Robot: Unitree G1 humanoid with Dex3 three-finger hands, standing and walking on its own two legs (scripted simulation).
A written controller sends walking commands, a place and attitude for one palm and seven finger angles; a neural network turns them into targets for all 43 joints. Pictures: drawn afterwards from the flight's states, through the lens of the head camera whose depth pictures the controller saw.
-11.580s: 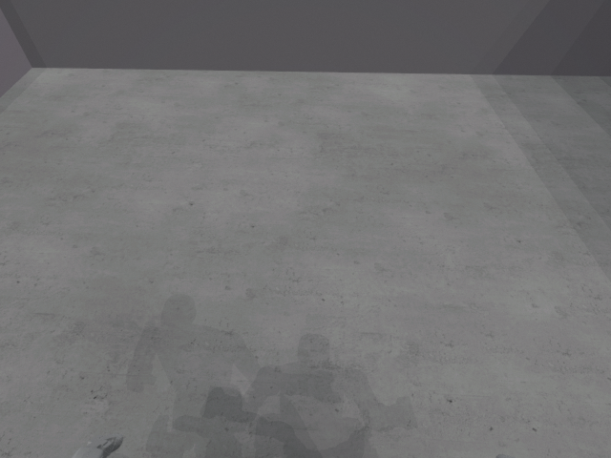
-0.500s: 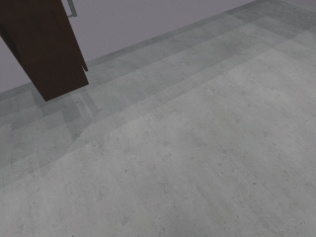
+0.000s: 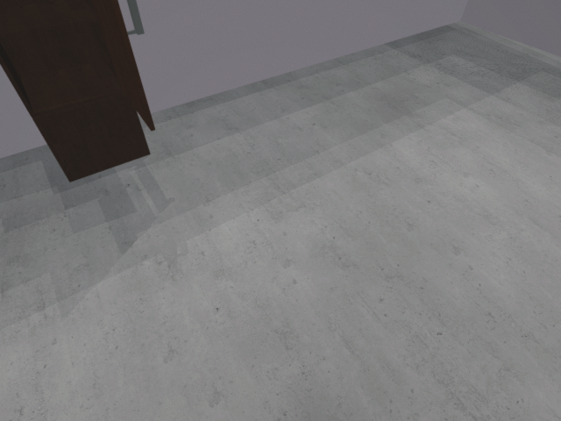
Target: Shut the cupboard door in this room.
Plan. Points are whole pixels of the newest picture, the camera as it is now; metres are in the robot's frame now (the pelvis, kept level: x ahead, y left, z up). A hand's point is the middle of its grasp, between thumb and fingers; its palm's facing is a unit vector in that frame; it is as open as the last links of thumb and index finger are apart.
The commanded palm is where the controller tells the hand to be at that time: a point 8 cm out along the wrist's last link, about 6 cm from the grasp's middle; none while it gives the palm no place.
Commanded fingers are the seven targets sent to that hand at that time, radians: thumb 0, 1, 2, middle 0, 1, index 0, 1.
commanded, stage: stand and wait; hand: left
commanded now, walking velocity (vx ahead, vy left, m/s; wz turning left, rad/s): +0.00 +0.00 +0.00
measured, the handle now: (128, 14) +1.28 +0.63 +0.06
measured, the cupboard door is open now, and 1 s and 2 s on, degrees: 89 89 89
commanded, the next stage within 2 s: turn or walk to find it in 0.14 s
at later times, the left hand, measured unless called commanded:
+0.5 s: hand out of the picture +0.00 +0.18 -0.19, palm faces +0.13 -0.97 -0.21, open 7.4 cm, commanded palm none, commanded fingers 0.00 0.90 0.90 -0.20 -0.30 -0.20 -0.30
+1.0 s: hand out of the picture +0.07 +0.21 -0.16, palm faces +0.28 -0.92 -0.25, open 7.4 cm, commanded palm none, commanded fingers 0.00 0.90 0.90 -0.20 -0.30 -0.20 -0.30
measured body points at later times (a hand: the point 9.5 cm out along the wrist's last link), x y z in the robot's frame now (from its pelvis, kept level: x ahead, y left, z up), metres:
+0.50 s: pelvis +0.00 +0.00 -0.01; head +0.02 +0.00 +0.44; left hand +0.00 +0.23 -0.17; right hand +0.00 -0.22 -0.17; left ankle -0.02 +0.11 -0.74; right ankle +0.04 -0.12 -0.74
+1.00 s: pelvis -0.01 -0.02 +0.00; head +0.03 -0.02 +0.44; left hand +0.05 +0.25 -0.14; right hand +0.10 -0.25 -0.16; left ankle -0.03 +0.10 -0.74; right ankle +0.02 -0.15 -0.72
